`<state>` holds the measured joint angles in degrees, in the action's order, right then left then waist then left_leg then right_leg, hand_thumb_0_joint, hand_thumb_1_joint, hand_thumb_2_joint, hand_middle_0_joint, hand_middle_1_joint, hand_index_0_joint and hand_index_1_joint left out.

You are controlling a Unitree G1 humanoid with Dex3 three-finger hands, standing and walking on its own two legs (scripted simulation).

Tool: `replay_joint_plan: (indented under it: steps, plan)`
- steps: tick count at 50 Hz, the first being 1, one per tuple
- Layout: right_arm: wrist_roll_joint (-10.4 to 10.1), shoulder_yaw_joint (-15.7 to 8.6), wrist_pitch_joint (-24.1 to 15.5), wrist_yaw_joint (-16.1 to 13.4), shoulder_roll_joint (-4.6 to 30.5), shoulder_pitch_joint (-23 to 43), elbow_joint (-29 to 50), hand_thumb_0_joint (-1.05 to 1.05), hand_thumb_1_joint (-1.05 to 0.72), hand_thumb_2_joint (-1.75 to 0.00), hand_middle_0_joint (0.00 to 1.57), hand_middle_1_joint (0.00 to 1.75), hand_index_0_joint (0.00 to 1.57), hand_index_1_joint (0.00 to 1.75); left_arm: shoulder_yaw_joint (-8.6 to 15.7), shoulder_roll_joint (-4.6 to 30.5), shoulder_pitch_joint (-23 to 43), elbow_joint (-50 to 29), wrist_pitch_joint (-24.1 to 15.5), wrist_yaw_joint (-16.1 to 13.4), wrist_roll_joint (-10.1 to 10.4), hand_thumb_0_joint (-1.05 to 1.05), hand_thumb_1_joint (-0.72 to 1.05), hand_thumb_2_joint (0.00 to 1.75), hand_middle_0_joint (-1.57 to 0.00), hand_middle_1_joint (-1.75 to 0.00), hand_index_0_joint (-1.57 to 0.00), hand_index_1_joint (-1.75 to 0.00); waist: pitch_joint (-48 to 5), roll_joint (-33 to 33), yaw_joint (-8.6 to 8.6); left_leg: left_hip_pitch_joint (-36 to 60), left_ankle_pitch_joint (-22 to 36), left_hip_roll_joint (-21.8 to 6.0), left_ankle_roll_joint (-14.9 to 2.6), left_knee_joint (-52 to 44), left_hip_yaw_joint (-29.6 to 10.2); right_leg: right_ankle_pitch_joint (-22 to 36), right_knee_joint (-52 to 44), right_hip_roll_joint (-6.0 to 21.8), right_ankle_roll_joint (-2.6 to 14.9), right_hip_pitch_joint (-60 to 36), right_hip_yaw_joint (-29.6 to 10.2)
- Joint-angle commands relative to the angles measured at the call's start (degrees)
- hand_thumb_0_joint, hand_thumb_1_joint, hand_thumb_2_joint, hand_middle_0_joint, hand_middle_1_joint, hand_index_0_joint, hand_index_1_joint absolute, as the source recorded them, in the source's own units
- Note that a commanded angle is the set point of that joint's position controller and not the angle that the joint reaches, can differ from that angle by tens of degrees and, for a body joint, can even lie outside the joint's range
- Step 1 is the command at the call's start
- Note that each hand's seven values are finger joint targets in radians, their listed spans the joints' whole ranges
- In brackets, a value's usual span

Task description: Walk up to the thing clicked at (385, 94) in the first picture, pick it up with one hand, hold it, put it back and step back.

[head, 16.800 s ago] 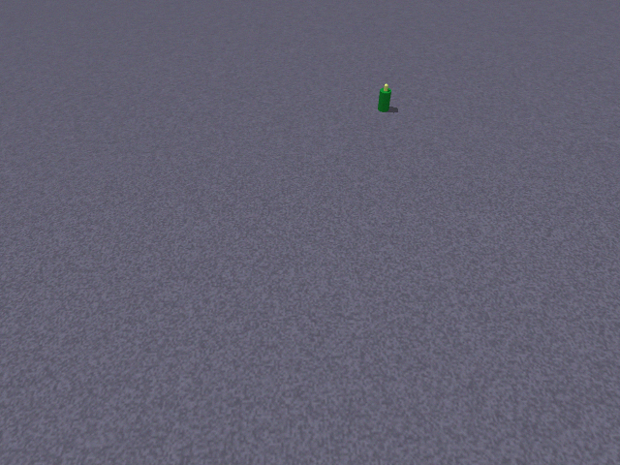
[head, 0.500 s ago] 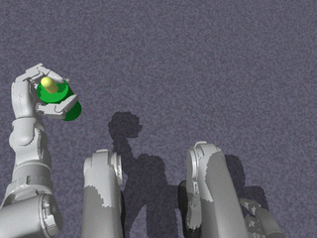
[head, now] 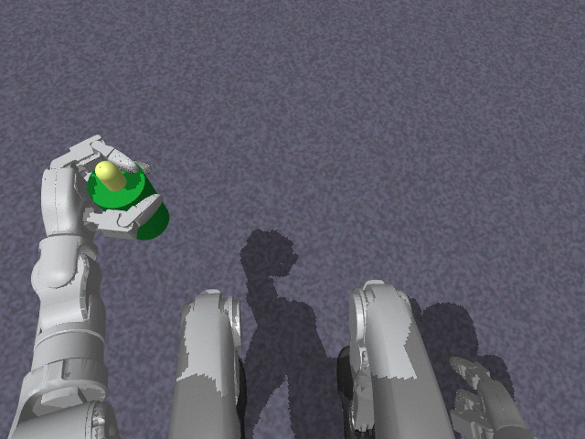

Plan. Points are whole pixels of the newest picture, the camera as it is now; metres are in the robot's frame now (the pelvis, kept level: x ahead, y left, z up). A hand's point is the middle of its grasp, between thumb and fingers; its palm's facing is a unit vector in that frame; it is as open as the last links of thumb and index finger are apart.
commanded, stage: lift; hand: left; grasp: from the side
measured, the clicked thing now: (128, 197) +0.43 +0.23 -0.03
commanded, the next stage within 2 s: hold in 1.48 s
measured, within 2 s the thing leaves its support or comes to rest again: neither
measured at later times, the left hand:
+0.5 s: hand (44, 136) +0.39 +0.21 +0.17, palm faces +0.14 -0.99 -0.05, open 7.3 cm
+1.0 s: hand out of the picture +0.39 +0.20 +0.27, palm faces +0.13 -0.99 -0.04, open 7.3 cm
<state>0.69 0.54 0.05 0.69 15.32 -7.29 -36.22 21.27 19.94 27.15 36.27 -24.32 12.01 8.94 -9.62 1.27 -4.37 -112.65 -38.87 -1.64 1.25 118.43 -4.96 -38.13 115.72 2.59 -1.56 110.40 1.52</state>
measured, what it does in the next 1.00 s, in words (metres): rises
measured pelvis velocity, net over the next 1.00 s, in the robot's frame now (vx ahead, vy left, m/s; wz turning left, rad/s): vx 0.05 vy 0.01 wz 0.03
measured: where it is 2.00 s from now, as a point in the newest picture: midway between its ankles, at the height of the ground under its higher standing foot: (294, 423)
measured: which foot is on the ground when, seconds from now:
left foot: down 0.00-1.00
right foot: down 0.00-1.00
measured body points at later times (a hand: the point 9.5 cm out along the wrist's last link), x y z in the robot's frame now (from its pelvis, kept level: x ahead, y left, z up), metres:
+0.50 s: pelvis +0.03 +0.00 +0.15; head +0.17 +0.02 +0.58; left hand +0.38 +0.26 +0.18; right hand +0.20 -0.24 +0.03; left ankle +0.08 +0.13 -0.40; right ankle +0.09 -0.14 -0.40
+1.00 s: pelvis +0.05 +0.01 +0.24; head +0.14 +0.02 +0.68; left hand +0.38 +0.25 +0.27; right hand +0.19 -0.23 +0.13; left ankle +0.08 +0.13 -0.40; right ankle +0.09 -0.14 -0.40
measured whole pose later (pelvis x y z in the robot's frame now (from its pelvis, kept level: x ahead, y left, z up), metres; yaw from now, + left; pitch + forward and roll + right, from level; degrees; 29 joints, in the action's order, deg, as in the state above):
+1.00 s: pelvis +0.05 +0.01 +0.24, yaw +2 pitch +15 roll -2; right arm -1.3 1.0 -3.5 -2.5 12.3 -13.1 -36.4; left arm 9.0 13.3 7.0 20.1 -16.6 2.9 9.7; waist -5.7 1.0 -2.0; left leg -53.8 -30.0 -2.9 0.5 68.3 -1.5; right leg -28.3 65.0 2.1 -2.0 52.0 2.1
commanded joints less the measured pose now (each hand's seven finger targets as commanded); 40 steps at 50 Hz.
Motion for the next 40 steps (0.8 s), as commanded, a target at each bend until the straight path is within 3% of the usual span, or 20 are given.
replay_joint_plan:
  steps: [1,2,4,7,8,16,17,19,27,28,29,30,33,34,38,39,40]
  plan:
    - [-1.1,-4.5,-1.9,-1.4,10.2,-5.2,5.3,0.0,-0.91,-0.9,0.2,0.3,0.2,0.3,2.3,12.1,17.8,-21.6,-4.2,-1.3,3.2,0.0,0.25,1.25,-1.29,-1.43,-1.33,-1.41,-36.6,7.1,0.31,30.7,5.9,1.0,-2.39,-20.4,1.1,8.0,-17.6,-2.0,3.63,-21.9,1.6]
    - [-1.3,-4.6,-2.0,-1.5,10.0,-5.4,5.5,0.0,-0.9,-0.9,0.2,0.3,0.2,0.3,2.9,12.4,16.2,-22.9,-3.8,-1.7,3.2,0.0,0.28,1.25,-1.3,-1.43,-1.33,-1.41,-37.3,7.1,0.93,32.1,6.2,1.0,-2.31,-21.5,1.0,8.3,-18.4,-2.0,3.59,-23.1,1.5]
    - [-1.6,-4.6,-2.3,-1.8,9.7,-4.5,6.1,0.0,-0.9,-0.9,0.2,0.3,0.2,0.3,1.7,11.6,14.7,-25.3,-2.8,-2.1,3.4,0.0,0.26,1.24,-1.28,-1.42,-1.31,-1.4,-36.2,7.3,0.78,33.7,4.9,0.9,-2.34,-23.3,0.8,7.5,-20.3,-2.0,3.49,-24.3,1.4]
    - [-2.0,-4.8,-2.4,-2.3,9.2,-4.6,6.8,0.0,-0.9,-0.9,0.2,0.3,0.2,0.3,1.2,11.2,9.3,-28.2,-1.0,-3.2,3.2,0.0,0.29,1.22,-1.27,-1.4,-1.3,-1.38,-39.0,5.5,1.79,37.2,9.9,1.0,-2.48,-25.0,1.9,11.6,-23.9,-2.0,3.28,-31.2,0.7]
    - [-2.2,-4.7,-2.6,-2.5,9.0,-4.2,7.0,0.0,-0.9,-0.89,0.2,0.3,0.2,0.3,-0.7,10.0,8.7,-30.3,-0.5,-3.3,3.3,0.0,0.28,1.21,-1.27,-1.4,-1.3,-1.37,-38.1,6.0,1.55,38.2,10.3,1.0,-2.4,-26.0,1.9,12.1,-24.9,-2.0,3.33,-32.1,0.7]
    - [-3.1,-4.6,-3.6,-3.8,7.5,-4.3,7.4,0.0,-0.9,-0.9,0.2,0.3,0.2,0.3,-1.1,8.5,0.6,-37.3,2.7,-7.4,3.8,0.0,0.24,1.21,-1.25,-1.39,-1.29,-1.37,-34.0,3.7,2.02,46.4,12.3,0.9,-2.34,-34.4,1.9,14.4,-34.5,-2.3,2.62,-42.9,0.2]
    - [-3.1,-4.5,-3.7,-3.8,7.2,-4.2,7.4,0.0,-0.9,-0.89,0.2,0.3,0.2,0.3,-3.2,6.8,-0.6,-37.5,3.0,-7.4,3.5,0.0,0.24,1.21,-1.25,-1.39,-1.29,-1.37,-32.8,4.5,1.41,48.2,11.9,0.8,-2.16,-35.9,1.5,14.2,-35.2,-2.4,2.66,-42.6,0.5]
    - [-3.3,-4.4,-4.1,-4.1,7.2,-4.3,7.1,0.0,-0.9,-0.89,0.2,0.3,0.2,0.3,-2.5,6.9,-1.7,-36.5,3.6,-8.1,3.6,0.0,0.27,1.22,-1.26,-1.4,-1.3,-1.38,-30.2,3.3,0.9,49.8,12.5,0.7,-2.18,-38.1,1.2,15.1,-37.6,-2.5,2.52,-44.5,0.6]
    - [-3.0,-3.7,-5.6,-4.3,6.2,-5.1,6.5,0.0,-0.9,-0.89,0.2,0.3,0.2,0.3,-6.7,4.4,-2.7,-35.3,3.8,-8.4,2.7,0.0,0.26,1.24,-1.29,-1.42,-1.32,-1.4,-24.2,3.9,0.76,58.3,17.0,0.8,-1.92,-45.7,1.9,19.6,-45.6,-2.6,2.56,-52.9,0.6]
    - [-2.9,-3.8,-5.7,-4.3,6.3,-5.4,6.3,0.0,-0.9,-0.89,0.2,0.3,0.2,0.3,-5.6,5.9,-1.9,-35.5,3.6,-8.6,2.6,0.0,0.26,1.24,-1.29,-1.42,-1.32,-1.4,-24.3,5.0,1.43,59.8,17.6,0.7,-1.78,-46.6,2.0,19.9,-46.5,-2.5,2.61,-54.0,0.4]
    - [-2.9,-3.6,-5.8,-4.2,6.1,-5.5,6.3,0.0,-0.9,-0.89,0.2,0.3,0.2,0.3,-6.7,4.2,-3.2,-34.3,3.7,-8.4,2.6,0.0,0.26,1.25,-1.3,-1.43,-1.33,-1.41,-23.4,4.5,1.16,61.0,18.1,0.6,-1.71,-47.7,1.7,20.4,-47.2,-2.5,2.57,-54.6,0.7]
    - [-2.9,-3.7,-5.8,-4.1,6.2,-5.6,6.4,0.0,-0.9,-0.89,0.2,0.3,0.2,0.3,-5.3,5.3,-2.4,-34.7,3.6,-8.7,2.6,0.0,0.25,1.24,-1.3,-1.42,-1.33,-1.41,-23.5,4.5,1.73,62.0,18.3,0.6,-1.61,-48.9,1.6,20.2,-48.0,-2.5,2.66,-55.5,0.9]
    - [-2.8,-3.5,-6.1,-3.9,6.0,-5.2,6.6,0.0,-0.9,-0.89,0.2,0.3,0.2,0.3,-7.3,3.2,-2.9,-34.2,3.1,-8.3,3.0,0.0,0.24,1.24,-1.3,-1.42,-1.33,-1.41,-21.1,5.4,1.68,65.4,17.2,0.4,-1.31,-52.6,1.2,19.1,-50.5,-2.7,2.64,-56.6,1.3]
    - [-2.7,-3.7,-6.1,-4.0,6.4,-5.6,6.5,0.0,-0.9,-0.89,0.2,0.3,0.2,0.3,-6.4,4.2,-3.1,-33.3,3.2,-8.4,2.6,0.0,0.27,1.23,-1.3,-1.41,-1.33,-1.39,-21.7,5.1,1.66,66.9,18.6,0.2,-1.19,-53.2,1.1,20.2,-50.8,-2.6,2.69,-57.3,1.5]
    - [-2.4,-3.3,-6.1,-3.7,5.7,-6.0,6.7,0.0,-0.91,-0.9,0.2,0.3,0.2,0.3,-8.4,2.2,-4.9,-33.5,2.6,-8.4,2.6,0.0,0.26,1.23,-1.31,-1.42,-1.34,-1.4,-21.2,3.9,2.13,69.9,22.7,0.3,-1.1,-55.6,1.6,23.6,-53.5,-2.8,2.59,-62.3,1.8]
    - [-2.4,-3.3,-6.1,-3.7,5.8,-6.1,6.4,0.0,-0.9,-0.89,0.2,0.3,0.2,0.3,-7.6,2.9,-3.1,-33.6,2.2,-8.4,2.8,0.0,0.28,1.23,-1.32,-1.42,-1.34,-1.4,-21.1,4.5,1.77,70.6,22.8,0.4,-1.07,-56.3,1.7,23.7,-54.0,-2.8,2.65,-62.6,1.8]
    - [-2.3,-3.1,-6.1,-3.7,5.8,-6.2,6.2,0.0,-0.91,-0.9,0.2,0.3,0.2,0.3,-7.1,3.4,-3.5,-34.3,1.9,-8.5,2.9,0.0,0.26,1.22,-1.32,-1.41,-1.34,-1.4,-20.9,5.4,2.59,71.9,23.6,0.3,-0.88,-57.1,1.7,24.0,-54.5,-2.8,2.67,-63.2,1.8]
